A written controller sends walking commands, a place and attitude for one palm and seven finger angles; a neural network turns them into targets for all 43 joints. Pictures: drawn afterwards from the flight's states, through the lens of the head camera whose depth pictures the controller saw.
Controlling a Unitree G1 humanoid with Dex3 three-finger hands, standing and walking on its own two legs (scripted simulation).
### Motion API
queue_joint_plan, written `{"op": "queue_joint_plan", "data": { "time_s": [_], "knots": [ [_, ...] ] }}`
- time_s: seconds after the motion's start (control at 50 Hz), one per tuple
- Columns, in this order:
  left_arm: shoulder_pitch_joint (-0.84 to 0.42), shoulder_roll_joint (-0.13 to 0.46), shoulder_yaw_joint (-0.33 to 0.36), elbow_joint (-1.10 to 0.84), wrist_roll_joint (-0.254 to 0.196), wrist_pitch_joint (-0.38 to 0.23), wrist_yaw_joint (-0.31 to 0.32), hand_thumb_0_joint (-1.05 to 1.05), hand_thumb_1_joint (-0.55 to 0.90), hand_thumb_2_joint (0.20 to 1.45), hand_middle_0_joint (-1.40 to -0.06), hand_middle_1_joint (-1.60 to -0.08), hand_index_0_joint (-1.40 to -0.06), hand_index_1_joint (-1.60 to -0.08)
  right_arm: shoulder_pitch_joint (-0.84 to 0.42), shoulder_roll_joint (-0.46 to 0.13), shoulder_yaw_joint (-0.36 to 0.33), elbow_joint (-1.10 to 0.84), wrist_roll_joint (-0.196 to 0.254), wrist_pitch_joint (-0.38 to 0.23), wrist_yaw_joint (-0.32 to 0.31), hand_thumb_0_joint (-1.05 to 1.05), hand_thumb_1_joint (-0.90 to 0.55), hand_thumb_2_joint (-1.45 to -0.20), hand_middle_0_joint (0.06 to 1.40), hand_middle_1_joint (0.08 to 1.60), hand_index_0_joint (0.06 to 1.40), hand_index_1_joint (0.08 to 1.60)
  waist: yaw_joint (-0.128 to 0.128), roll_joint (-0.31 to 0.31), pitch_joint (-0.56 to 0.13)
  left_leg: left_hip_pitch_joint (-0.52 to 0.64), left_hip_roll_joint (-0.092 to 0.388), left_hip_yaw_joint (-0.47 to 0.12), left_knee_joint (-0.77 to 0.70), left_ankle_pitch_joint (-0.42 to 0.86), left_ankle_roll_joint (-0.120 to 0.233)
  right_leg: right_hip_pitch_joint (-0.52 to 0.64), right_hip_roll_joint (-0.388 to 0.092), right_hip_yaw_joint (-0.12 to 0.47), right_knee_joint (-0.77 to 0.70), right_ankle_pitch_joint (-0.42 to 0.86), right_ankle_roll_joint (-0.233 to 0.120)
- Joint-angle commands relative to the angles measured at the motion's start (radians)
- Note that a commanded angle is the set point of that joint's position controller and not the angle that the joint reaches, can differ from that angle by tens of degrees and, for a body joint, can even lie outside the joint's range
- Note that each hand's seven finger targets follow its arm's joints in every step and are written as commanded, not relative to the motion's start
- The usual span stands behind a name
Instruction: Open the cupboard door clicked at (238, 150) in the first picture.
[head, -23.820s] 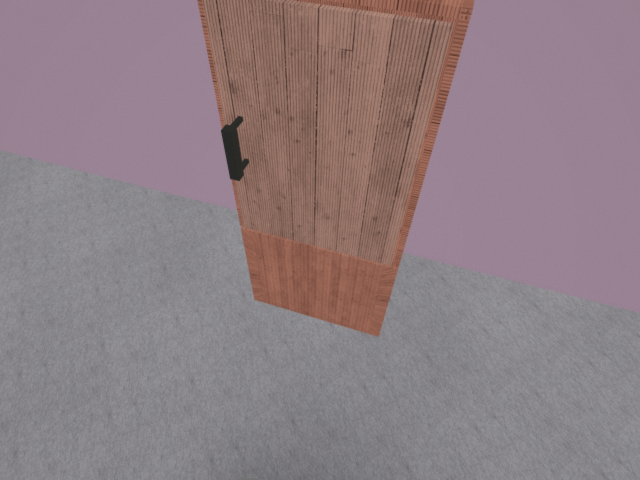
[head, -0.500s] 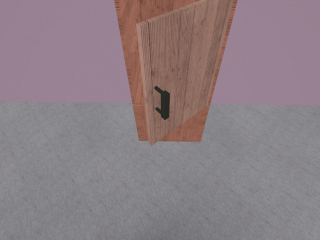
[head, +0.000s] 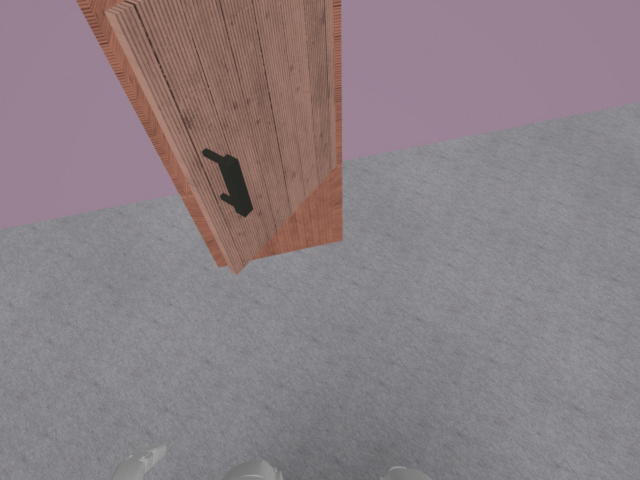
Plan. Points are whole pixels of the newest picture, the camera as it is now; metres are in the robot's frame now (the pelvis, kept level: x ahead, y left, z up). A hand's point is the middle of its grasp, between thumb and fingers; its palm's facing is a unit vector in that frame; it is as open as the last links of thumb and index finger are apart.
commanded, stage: walk to a spot facing it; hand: left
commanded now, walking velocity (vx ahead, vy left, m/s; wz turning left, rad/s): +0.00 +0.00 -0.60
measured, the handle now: (227, 182) +0.57 +0.21 -0.03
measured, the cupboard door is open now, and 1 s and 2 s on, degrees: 42 42 42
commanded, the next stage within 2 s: none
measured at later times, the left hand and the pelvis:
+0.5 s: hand (219, 433) +0.18 +0.17 -0.15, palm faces -0.32 -0.92 -0.22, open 7.4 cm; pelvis +0.02 +0.00 +0.02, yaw -20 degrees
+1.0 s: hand (281, 396) +0.24 +0.09 -0.15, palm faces -0.60 -0.78 -0.20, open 7.4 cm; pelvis +0.04 -0.01 +0.01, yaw -38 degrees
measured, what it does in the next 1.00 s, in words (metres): steps on the spot, turning right: left foot, then right foot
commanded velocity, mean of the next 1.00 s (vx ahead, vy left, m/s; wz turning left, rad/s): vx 0.01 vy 0.00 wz -0.60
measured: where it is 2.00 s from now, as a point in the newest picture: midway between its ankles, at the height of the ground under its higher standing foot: (445, 472)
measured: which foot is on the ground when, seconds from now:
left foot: up 0.00-0.26, down 0.28-0.56, up 0.58-0.86, down 0.88-1.00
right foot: down 0.00-0.26, up 0.28-0.54, down 0.56-0.86, up 0.88-1.00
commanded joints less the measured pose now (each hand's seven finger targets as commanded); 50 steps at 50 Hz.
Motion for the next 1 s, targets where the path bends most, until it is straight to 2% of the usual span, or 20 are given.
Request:
{"op": "queue_joint_plan", "data": {
  "time_s": [0.0,0.14,0.2,0.22,0.24,0.26,0.36,0.44,0.5,0.52,0.54,0.56,0.6,0.68,0.8,0.82,0.84,0.86,0.9,0.98],
  "knots": [
    [0.101,0.190,0.049,-0.045,-0.003,-0.006,0.038,0.000,0.900,0.900,-0.200,-0.300,-0.200,-0.300,-0.078,-0.088,-0.026,-0.138,0.009,-0.022,-0.010,0.000,-0.900,-0.900,0.200,0.300,0.200,0.300,0.035,-0.265,-0.181,-0.239,-0.055,-0.187,0.285,0.009,-0.003,0.260,-0.250,0.408,-0.278,0.550,-0.194],
    [0.079,0.201,0.048,-0.072,0.003,0.000,0.025,0.000,0.900,0.900,-0.200,-0.300,-0.200,-0.300,-0.060,-0.063,-0.017,-0.146,0.019,-0.030,-0.010,0.000,-0.900,-0.900,0.200,0.300,0.200,0.300,0.012,-0.190,-0.174,-0.046,-0.132,-0.164,-0.075,0.083,0.003,0.160,-0.172,0.427,-0.291,0.456,-0.165],
    [0.028,0.183,0.044,-0.086,-0.008,0.008,0.019,0.000,0.900,0.900,-0.200,-0.300,-0.200,-0.300,0.050,-0.081,-0.018,-0.120,0.021,-0.046,-0.020,0.000,-0.900,-0.900,0.200,0.300,0.200,0.300,-0.048,-0.170,-0.193,0.183,-0.137,-0.167,-0.391,0.258,0.015,0.039,-0.109,0.406,-0.217,0.383,-0.084],
    [0.025,0.137,0.034,-0.101,-0.016,0.012,0.013,0.000,0.900,0.900,-0.200,-0.300,-0.200,-0.300,0.080,-0.141,-0.026,-0.115,0.014,-0.058,-0.026,0.000,-0.900,-0.900,0.200,0.300,0.200,0.300,-0.060,-0.024,-0.202,0.313,-0.012,-0.303,-0.534,0.254,0.058,-0.108,-0.020,0.338,-0.124,0.220,-0.029],
    [0.040,0.080,0.019,-0.126,-0.023,0.012,-0.002,0.000,0.900,0.900,-0.200,-0.300,-0.200,-0.300,0.084,-0.247,-0.043,-0.129,-0.006,-0.064,-0.028,0.000,-0.900,-0.900,0.200,0.300,0.200,0.300,-0.054,0.283,-0.190,0.356,0.265,-0.585,-0.638,0.329,0.170,-0.262,0.101,0.152,0.106,-0.174,0.037],
    [0.002,0.114,0.019,-0.151,-0.012,0.005,-0.009,0.000,0.900,0.900,-0.200,-0.300,-0.200,-0.300,0.080,-0.262,-0.043,-0.153,-0.007,-0.058,-0.033,0.000,-0.900,-0.900,0.200,0.300,0.200,0.300,-0.055,0.191,-0.154,0.233,0.369,-0.620,-0.629,0.400,0.258,-0.242,0.040,0.099,0.289,-0.278,0.061],
    [-0.004,0.078,0.013,-0.114,-0.010,0.015,-0.033,0.000,0.900,0.900,-0.200,-0.300,-0.200,-0.300,0.017,-0.175,-0.019,-0.166,-0.015,-0.062,-0.030,0.000,-0.900,-0.900,0.200,0.300,0.200,0.300,-0.008,0.157,-0.157,0.266,0.145,-0.198,-0.475,0.895,0.174,-0.195,-0.003,0.009,0.369,-0.168,0.086],
    [-0.043,0.069,0.000,-0.124,-0.013,0.011,-0.039,0.000,0.900,0.900,-0.200,-0.300,-0.200,-0.300,0.091,-0.205,-0.031,-0.131,-0.013,-0.057,-0.021,0.000,-0.900,-0.900,0.200,0.300,0.200,0.300,-0.042,0.183,-0.182,0.275,0.157,-0.148,-0.439,0.867,0.155,-0.045,0.022,-0.062,0.097,-0.126,0.062],
    [0.054,0.106,0.008,-0.094,-0.012,0.002,-0.033,0.000,0.900,0.900,-0.200,-0.300,-0.200,-0.300,0.064,-0.214,-0.039,-0.135,-0.003,-0.050,-0.014,0.000,-0.900,-0.900,0.200,0.300,0.200,0.300,0.018,0.129,-0.189,0.176,0.134,-0.099,-0.291,0.744,0.083,0.188,0.030,-0.068,-0.199,0.123,0.028],
    [0.131,0.188,0.025,-0.070,-0.004,-0.006,-0.021,0.000,0.900,0.900,-0.200,-0.300,-0.200,-0.300,0.056,-0.178,-0.036,-0.149,0.009,-0.048,-0.007,0.000,-0.900,-0.900,0.200,0.300,0.200,0.300,0.051,-0.073,-0.223,-0.014,0.066,-0.027,-0.112,0.506,0.025,0.396,-0.112,0.111,-0.268,0.392,-0.027],
    [0.200,0.295,0.049,-0.049,-0.003,-0.010,-0.003,0.000,0.900,0.900,-0.200,-0.300,-0.200,-0.300,-0.010,-0.105,-0.016,-0.202,0.018,-0.045,-0.005,0.000,-0.900,-0.900,0.200,0.300,0.200,0.300,0.092,-0.383,-0.220,-0.237,-0.080,-0.006,0.114,-0.113,-0.021,0.450,-0.373,0.444,-0.318,0.710,-0.156],
    [0.212,0.305,0.047,-0.047,-0.014,-0.006,0.005,0.000,0.900,0.900,-0.200,-0.300,-0.200,-0.300,-0.002,-0.140,-0.014,-0.202,0.017,-0.034,-0.011,0.000,-0.900,-0.900,0.200,0.300,0.200,0.300,0.103,-0.277,-0.211,-0.232,-0.060,-0.145,0.210,-0.115,-0.007,0.382,-0.396,0.428,-0.308,0.672,-0.220],
    [0.106,0.230,0.040,-0.070,-0.008,0.003,0.023,0.000,0.900,0.900,-0.200,-0.300,-0.200,-0.300,-0.039,-0.127,-0.019,-0.170,0.015,-0.028,-0.017,0.000,-0.900,-0.900,0.200,0.300,0.200,0.300,0.059,-0.325,-0.167,-0.263,-0.042,-0.188,0.275,-0.024,-0.014,0.302,-0.275,0.381,-0.300,0.533,-0.200],
    [0.037,0.209,0.031,-0.098,-0.001,-0.001,0.025,0.000,0.900,0.900,-0.200,-0.300,-0.200,-0.300,0.007,-0.082,-0.012,-0.131,0.014,-0.025,-0.004,0.000,-0.900,-0.900,0.200,0.300,0.200,0.300,0.006,-0.172,-0.187,-0.108,-0.077,-0.149,0.092,0.074,-0.022,0.186,-0.202,0.310,-0.295,0.455,-0.169],
    [-0.010,0.194,0.033,-0.102,-0.009,0.009,0.015,0.000,0.900,0.900,-0.200,-0.300,-0.200,-0.300,0.110,-0.086,-0.012,-0.105,0.017,-0.044,-0.014,0.000,-0.900,-0.900,0.200,0.300,0.200,0.300,-0.048,-0.182,-0.173,0.136,-0.125,-0.141,-0.342,0.245,-0.002,0.040,-0.129,0.359,-0.238,0.308,-0.097],
    [-0.015,0.158,0.024,-0.112,-0.016,0.012,0.012,0.000,0.900,0.900,-0.200,-0.300,-0.200,-0.300,0.148,-0.128,-0.018,-0.095,0.012,-0.055,-0.019,0.000,-0.900,-0.900,0.200,0.300,0.200,0.300,-0.064,-0.071,-0.189,0.252,-0.049,-0.223,-0.491,0.259,0.028,-0.065,-0.065,0.317,-0.161,0.209,-0.049],
    [0.019,0.092,0.012,-0.131,-0.025,0.016,0.001,0.000,0.900,0.900,-0.200,-0.300,-0.200,-0.300,0.161,-0.233,-0.035,-0.102,-0.007,-0.065,-0.022,0.000,-0.900,-0.900,0.200,0.300,0.200,0.300,-0.059,0.229,-0.190,0.330,0.209,-0.509,-0.600,0.307,0.128,-0.224,0.081,0.170,0.048,-0.082,0.019],
    [-0.011,0.108,0.006,-0.151,-0.017,0.008,-0.005,0.000,0.900,0.900,-0.200,-0.300,-0.200,-0.300,0.174,-0.264,-0.039,-0.122,-0.009,-0.063,-0.027,0.000,-0.900,-0.900,0.200,0.300,0.200,0.300,-0.065,0.236,-0.176,0.252,0.363,-0.614,-0.631,0.396,0.228,-0.223,0.062,0.078,0.270,-0.295,0.048],
    [-0.027,0.112,0.022,-0.123,-0.002,0.007,-0.018,0.000,0.900,0.900,-0.200,-0.300,-0.200,-0.300,0.125,-0.215,-0.025,-0.122,-0.017,-0.073,-0.029,0.000,-0.900,-0.900,0.200,0.300,0.200,0.300,-0.032,0.155,-0.151,0.215,0.281,-0.464,-0.572,0.674,0.228,-0.235,0.013,0.085,0.479,-0.231,0.066],
    [-0.038,0.062,0.004,-0.117,-0.012,0.018,-0.035,0.000,0.900,0.900,-0.200,-0.300,-0.200,-0.300,0.089,-0.182,-0.020,-0.132,-0.016,-0.066,-0.026,0.000,-0.900,-0.900,0.200,0.300,0.200,0.300,-0.025,0.148,-0.163,0.250,0.164,-0.161,-0.488,0.856,0.161,-0.140,-0.008,-0.018,0.290,-0.165,0.077]
  ]
}}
